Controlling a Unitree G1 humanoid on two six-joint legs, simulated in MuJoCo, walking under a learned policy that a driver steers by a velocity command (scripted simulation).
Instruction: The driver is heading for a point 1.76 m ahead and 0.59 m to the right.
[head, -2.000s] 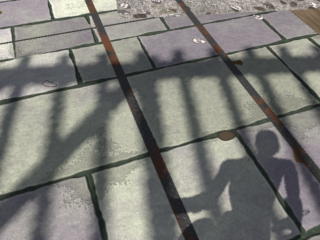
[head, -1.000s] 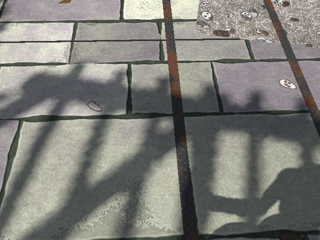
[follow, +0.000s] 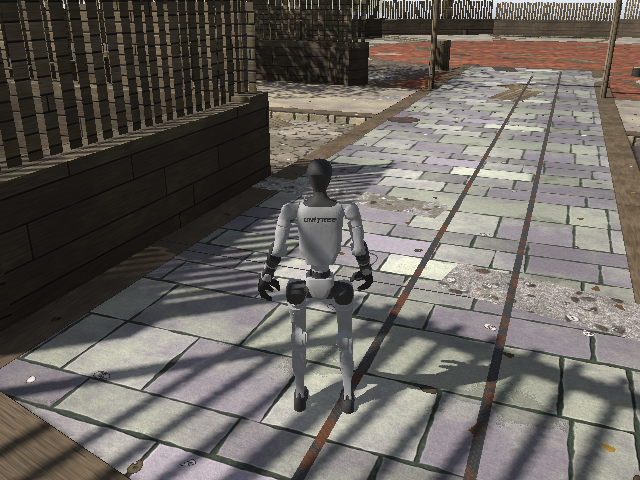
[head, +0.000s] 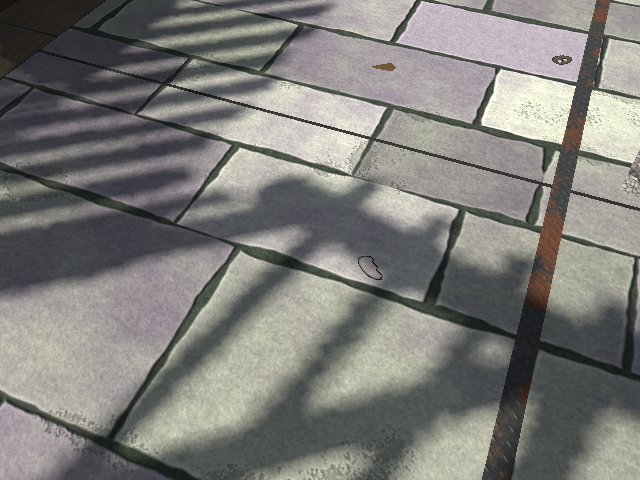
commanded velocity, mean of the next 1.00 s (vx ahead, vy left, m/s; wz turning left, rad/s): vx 0.00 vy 0.00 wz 0.02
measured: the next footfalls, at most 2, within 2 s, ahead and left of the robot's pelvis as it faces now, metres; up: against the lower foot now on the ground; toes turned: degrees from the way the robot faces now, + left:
right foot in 2.00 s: +0.48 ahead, -0.10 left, +0.00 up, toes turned -1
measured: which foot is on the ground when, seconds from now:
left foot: down 0.00-1.00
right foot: down 0.00-1.00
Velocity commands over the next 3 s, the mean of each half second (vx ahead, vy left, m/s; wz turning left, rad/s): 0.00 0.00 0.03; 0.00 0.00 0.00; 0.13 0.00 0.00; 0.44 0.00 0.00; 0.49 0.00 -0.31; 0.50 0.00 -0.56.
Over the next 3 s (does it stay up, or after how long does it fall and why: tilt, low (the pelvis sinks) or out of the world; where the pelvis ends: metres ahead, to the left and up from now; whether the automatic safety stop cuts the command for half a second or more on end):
stays up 0.79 -0.06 -0.02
